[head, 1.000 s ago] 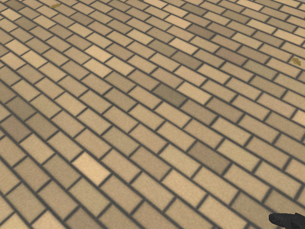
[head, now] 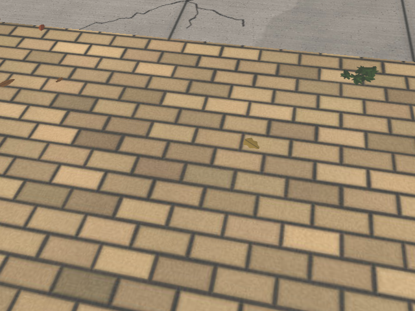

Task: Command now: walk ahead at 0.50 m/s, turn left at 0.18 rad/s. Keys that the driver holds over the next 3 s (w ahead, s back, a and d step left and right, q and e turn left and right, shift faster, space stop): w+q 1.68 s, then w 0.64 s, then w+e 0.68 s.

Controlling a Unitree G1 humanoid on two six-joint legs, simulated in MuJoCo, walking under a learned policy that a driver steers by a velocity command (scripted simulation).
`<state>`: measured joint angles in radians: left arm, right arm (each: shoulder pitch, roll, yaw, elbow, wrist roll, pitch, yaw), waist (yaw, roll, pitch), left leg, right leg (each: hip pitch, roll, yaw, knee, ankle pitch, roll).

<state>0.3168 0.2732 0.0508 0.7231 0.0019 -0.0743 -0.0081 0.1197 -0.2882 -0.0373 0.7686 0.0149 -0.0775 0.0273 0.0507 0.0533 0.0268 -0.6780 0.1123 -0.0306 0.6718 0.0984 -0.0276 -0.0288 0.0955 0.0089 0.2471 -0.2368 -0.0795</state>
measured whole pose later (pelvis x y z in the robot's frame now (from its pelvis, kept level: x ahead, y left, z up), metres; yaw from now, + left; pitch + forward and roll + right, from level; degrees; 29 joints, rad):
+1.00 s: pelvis +0.55 +0.12 +0.00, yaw +34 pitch +1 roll -2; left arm 0.34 0.29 0.07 0.82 0.00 -0.09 0.00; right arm 0.15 -0.31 -0.07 0.63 0.02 -0.02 0.02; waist 0.08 0.05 0.04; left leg -0.70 0.09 -0.05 0.85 -0.07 -0.01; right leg -0.03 0.02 -0.15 0.26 -0.25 -0.02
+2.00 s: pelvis +0.94 +0.52 +0.00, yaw +64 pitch +2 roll -2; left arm 0.38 0.28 0.05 0.85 -0.01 -0.08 -0.02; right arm 0.12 -0.28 -0.05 0.64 0.01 -0.05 0.02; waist 0.10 0.04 0.03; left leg -0.63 0.08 -0.05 0.72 -0.09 0.00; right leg -0.05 0.03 -0.06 0.25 -0.23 -0.02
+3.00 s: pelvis +1.21 +1.01 +0.00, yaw +45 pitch +2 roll +0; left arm 0.32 0.28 0.06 0.73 -0.02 -0.04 0.00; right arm 0.09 -0.30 -0.04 0.70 -0.01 -0.10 0.00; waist 0.06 0.03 0.04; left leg -0.66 0.09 -0.10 0.72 -0.05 -0.07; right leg -0.16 0.12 0.12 0.34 -0.20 -0.09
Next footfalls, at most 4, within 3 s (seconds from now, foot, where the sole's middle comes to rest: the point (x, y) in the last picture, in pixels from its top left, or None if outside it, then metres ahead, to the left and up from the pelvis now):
0.16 left None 0.28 0.15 -0.78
0.66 right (232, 280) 0.58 0.01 -0.78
1.18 left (126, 246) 0.69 0.38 -0.78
1.64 right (125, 169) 1.03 0.45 -0.78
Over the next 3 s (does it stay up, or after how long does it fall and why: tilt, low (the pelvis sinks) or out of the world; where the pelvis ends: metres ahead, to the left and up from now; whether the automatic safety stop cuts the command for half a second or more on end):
stays up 1.21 1.01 0.00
